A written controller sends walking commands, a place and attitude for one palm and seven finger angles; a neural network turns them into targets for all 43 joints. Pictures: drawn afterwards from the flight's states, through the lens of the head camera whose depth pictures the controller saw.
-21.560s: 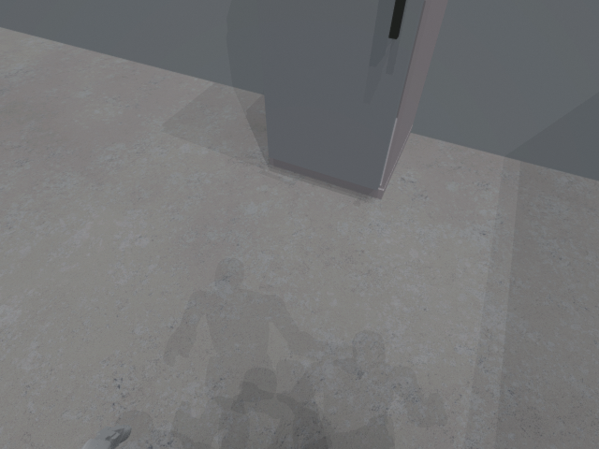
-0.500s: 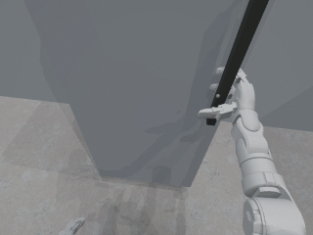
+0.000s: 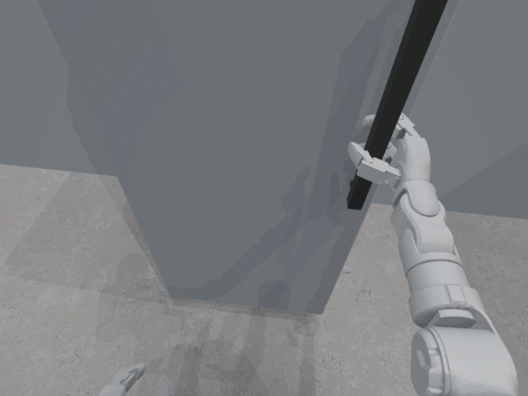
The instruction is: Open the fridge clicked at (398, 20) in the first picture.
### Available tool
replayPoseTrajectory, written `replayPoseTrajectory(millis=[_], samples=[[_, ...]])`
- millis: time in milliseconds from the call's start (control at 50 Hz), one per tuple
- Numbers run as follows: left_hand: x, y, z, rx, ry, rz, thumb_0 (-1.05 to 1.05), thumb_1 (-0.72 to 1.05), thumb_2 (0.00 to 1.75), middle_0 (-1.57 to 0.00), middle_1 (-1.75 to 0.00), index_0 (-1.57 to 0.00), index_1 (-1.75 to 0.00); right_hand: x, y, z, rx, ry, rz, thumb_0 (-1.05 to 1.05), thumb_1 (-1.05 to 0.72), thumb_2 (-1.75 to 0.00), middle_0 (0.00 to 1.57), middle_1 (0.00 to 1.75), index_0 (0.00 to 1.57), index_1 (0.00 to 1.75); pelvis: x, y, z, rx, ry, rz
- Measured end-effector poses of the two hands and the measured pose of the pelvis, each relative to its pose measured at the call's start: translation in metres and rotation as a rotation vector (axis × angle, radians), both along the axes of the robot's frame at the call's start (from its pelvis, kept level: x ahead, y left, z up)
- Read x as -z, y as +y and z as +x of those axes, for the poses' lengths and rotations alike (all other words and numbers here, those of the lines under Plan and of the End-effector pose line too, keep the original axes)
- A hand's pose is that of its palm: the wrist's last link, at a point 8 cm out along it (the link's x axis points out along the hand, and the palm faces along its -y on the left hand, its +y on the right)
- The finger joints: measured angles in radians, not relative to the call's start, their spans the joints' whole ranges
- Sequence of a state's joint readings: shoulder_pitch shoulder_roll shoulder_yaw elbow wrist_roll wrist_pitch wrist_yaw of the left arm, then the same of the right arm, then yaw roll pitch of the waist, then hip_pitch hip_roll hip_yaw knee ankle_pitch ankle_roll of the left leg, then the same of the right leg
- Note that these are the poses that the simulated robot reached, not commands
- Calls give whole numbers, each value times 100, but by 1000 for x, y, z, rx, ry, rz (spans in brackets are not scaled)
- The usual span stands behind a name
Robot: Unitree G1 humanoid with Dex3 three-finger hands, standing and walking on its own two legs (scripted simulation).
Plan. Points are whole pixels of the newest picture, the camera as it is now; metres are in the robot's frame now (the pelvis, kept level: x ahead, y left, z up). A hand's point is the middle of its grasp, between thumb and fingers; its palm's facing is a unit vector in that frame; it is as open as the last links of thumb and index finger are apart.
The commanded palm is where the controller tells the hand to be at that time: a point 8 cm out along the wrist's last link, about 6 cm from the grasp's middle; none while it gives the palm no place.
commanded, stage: grip the handle and tug to test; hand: right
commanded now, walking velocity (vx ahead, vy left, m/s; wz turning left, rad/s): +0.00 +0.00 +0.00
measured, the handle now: (383, 111) +0.49 -0.13 +0.20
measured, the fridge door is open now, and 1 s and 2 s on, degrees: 0 2 28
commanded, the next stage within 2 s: pull the door a little, standing still in 0.84 s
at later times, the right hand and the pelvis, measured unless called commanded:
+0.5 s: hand (365, 159) +0.44 -0.11 +0.15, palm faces +0.01 +1.00 +0.03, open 6.1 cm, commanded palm +0.40 -0.16 +0.15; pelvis +0.00 +0.00 +0.00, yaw +1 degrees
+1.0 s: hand (364, 167) +0.42 -0.10 +0.15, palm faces +0.01 +1.00 +0.02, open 6.1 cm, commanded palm +0.39 -0.15 +0.15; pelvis +0.03 +0.00 +0.00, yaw +1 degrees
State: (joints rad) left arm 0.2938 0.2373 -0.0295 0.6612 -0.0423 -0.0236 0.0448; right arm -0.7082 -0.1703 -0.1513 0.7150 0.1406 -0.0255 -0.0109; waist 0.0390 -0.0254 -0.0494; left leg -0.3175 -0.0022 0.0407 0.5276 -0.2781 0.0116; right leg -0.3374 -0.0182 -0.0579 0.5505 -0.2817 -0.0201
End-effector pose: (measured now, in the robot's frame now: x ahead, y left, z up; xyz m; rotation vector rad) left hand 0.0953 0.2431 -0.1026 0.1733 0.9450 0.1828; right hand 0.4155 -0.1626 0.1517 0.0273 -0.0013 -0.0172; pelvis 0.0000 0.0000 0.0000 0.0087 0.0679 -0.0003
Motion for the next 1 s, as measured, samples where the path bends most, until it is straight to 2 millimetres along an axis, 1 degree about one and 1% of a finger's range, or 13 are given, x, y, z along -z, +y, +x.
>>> replayPoseTrajectory(millis=[60,140,340,640,820,1000], samples=[[1,2,-2,-3,6,3,1,90,90,-20,-30,-20,-30,0,0,1,2,1,-3,0,-60,-76,40,134,40,134,0,0,0,1,2,0],[2,3,-4,-7,13,3,1,90,90,-20,-30,-20,-30,1,3,1,-4,-7,4,1,-64,-79,38,136,37,135,0,1,0,-3,6,-1],[0,6,-3,-17,8,1,1,90,90,-20,-30,-20,-30,1,3,1,-7,-7,3,1,-65,-79,37,137,37,136,-1,4,2,-8,0,-2],[-3,8,7,-22,-15,-6,1,90,90,-20,-30,-20,-30,1,5,-1,2,-8,6,1,-67,-79,34,139,35,136,-2,5,7,-17,2,-4],[-7,6,25,-24,-50,-25,1,90,90,-20,-30,-20,-30,1,6,-4,3,-16,6,1,-70,-75,29,139,32,136,-3,5,21,-34,0,-7],[-13,2,61,14,-88,-28,1,90,90,-20,-30,-20,-30,1,7,-17,-10,-15,-8,0,-70,-73,30,139,31,134,-4,5,34,-24,-13,-6]])
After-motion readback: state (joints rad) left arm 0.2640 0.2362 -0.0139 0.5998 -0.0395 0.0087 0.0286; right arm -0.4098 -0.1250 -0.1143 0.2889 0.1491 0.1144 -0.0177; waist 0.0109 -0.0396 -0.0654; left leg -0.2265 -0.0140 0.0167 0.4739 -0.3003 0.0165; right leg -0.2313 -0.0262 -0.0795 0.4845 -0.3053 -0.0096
